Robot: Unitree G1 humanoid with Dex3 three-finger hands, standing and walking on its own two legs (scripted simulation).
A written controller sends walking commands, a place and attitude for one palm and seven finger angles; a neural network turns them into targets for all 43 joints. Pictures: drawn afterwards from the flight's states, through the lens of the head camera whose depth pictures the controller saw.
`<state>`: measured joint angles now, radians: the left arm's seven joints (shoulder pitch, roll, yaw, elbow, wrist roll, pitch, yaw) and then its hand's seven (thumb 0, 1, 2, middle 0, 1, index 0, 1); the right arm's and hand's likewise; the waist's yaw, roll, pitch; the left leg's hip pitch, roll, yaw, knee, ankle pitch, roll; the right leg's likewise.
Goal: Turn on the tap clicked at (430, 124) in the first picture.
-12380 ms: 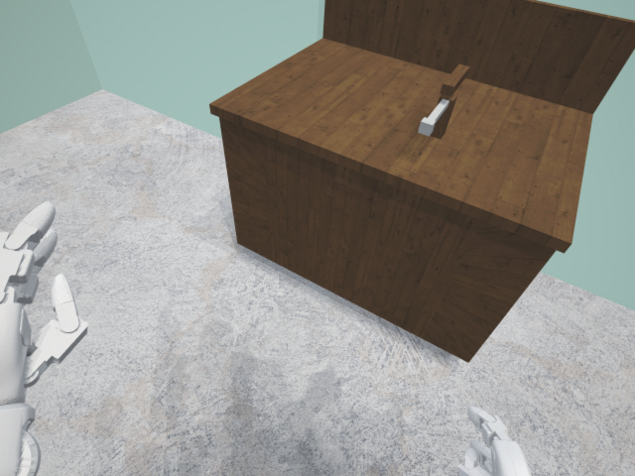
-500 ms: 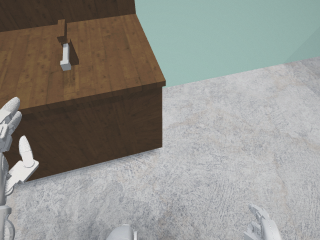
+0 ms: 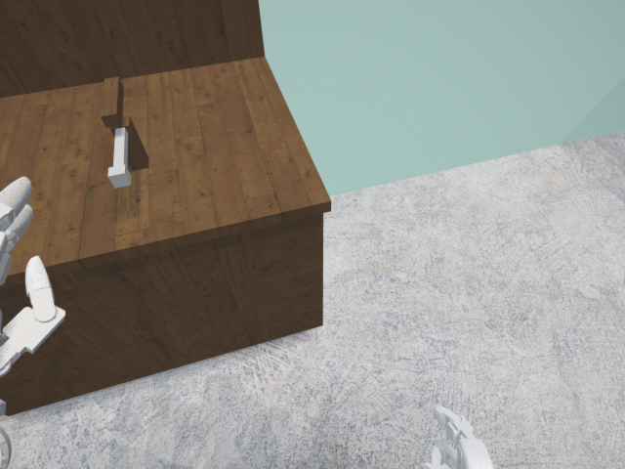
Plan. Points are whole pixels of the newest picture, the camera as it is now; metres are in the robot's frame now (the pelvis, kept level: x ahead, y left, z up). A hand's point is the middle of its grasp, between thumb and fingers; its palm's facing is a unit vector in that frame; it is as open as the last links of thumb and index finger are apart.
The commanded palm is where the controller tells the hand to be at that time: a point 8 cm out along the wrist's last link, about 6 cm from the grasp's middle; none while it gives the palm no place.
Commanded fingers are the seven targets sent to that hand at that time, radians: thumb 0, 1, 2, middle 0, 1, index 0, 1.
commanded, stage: take the last steps up to it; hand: left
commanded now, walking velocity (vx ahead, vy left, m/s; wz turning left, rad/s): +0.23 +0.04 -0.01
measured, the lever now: (119, 176) +0.55 +0.39 +0.03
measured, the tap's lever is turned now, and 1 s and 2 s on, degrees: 0 0 0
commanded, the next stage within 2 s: come to a stop and stand still in 0.38 s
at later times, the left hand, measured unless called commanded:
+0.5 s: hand (104, 232) +0.30 +0.24 +0.18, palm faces +0.41 -0.81 -0.41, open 7.4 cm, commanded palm +0.26 +0.28 +0.18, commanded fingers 0.00 0.90 0.90 -0.20 -0.30 -0.20 -0.30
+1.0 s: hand (153, 235) +0.32 +0.20 +0.16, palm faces +0.38 -0.85 -0.37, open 7.4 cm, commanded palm +0.27 +0.25 +0.18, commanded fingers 0.00 0.90 0.90 -0.20 -0.30 -0.20 -0.30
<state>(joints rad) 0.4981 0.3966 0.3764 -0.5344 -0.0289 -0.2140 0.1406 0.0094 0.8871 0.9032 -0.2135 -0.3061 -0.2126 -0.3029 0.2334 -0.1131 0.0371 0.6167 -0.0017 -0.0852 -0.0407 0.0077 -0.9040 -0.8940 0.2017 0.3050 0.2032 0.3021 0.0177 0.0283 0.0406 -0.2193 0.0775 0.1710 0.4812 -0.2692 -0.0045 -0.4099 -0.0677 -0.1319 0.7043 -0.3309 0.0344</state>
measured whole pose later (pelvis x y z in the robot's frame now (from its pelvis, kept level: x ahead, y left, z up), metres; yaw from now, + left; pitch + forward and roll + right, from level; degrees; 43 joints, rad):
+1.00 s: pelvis +0.10 -0.03 +0.00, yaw +0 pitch -1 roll -2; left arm 0.47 0.32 0.31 -0.46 -0.05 -0.15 0.15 0.01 0.89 0.90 -0.21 -0.31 -0.21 -0.30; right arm 0.20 -0.23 0.00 0.64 0.00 -0.07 -0.06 0.01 -0.91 -0.89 0.20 0.30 0.20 0.30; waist 0.00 0.05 0.02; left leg -0.26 0.03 0.01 0.56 -0.29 -0.01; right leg -0.26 0.03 -0.08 0.48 -0.22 -0.04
